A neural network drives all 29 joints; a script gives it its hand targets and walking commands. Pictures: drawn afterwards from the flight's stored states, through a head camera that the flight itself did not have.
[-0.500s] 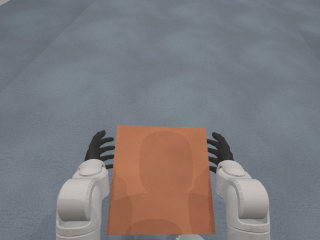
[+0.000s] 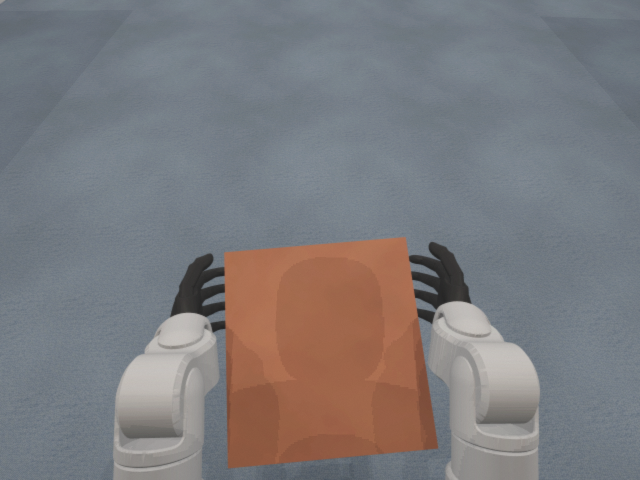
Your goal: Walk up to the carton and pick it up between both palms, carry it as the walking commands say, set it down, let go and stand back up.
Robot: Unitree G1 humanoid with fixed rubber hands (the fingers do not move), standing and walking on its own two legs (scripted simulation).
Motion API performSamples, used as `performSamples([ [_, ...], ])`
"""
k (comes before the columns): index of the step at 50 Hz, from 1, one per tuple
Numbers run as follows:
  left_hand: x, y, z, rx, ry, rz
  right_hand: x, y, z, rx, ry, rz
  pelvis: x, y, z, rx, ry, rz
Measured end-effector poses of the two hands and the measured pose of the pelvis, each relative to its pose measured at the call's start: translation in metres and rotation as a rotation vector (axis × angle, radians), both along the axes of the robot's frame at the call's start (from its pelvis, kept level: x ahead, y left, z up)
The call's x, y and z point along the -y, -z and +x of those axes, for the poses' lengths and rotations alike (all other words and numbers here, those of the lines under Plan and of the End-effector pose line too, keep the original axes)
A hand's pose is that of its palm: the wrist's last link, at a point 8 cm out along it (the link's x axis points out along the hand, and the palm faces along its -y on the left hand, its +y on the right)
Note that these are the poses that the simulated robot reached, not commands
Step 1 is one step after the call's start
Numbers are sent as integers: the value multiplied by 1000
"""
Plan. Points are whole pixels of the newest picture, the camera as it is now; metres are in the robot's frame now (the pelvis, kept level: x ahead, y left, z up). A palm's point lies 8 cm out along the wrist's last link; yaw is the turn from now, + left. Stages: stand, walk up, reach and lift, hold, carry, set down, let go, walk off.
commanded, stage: carry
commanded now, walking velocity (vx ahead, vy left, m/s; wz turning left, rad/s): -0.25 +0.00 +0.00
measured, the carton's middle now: (323, 344) +0.30 -0.02 -0.02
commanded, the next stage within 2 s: none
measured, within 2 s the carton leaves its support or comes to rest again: neither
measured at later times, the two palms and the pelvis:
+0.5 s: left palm out of the picture +0.08 +0.14 +0.10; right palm out of the picture +0.07 -0.13 +0.08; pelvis -0.20 +0.00 -0.01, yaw -1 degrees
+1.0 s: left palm out of the picture -0.15 +0.19 +0.08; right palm out of the picture -0.13 -0.09 +0.09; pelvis -0.41 +0.03 +0.00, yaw +2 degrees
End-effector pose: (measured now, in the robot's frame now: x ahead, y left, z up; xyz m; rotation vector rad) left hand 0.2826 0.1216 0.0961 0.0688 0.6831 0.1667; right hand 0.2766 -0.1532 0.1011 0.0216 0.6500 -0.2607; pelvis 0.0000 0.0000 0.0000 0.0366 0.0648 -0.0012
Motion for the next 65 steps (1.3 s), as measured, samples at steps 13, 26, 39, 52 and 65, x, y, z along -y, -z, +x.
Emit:
performSamples([
  [13, -63, 9, -128, -27, -138, -71, -61, 9, -99, -96, -142, -78, -22, -1, -104, 22, -37, -68],
  [26, -12, -5, -211, 16, -49, 11, -14, 20, -214, -63, -60, 10, 0, 5, -212, 17, 6, -51],
  [39, -11, 5, -317, -18, -16, -13, -14, -5, -311, 13, -20, -5, -7, 3, -318, 2, -8, -3],
  [52, -67, 7, -451, -26, -144, -63, -68, 8, -421, -76, -155, -50, -26, 0, -429, 28, -33, -74],
  [65, -10, -1, -548, -29, -15, 15, -9, 19, -552, -80, -29, 17, -5, 1, -542, 34, 6, -27],
])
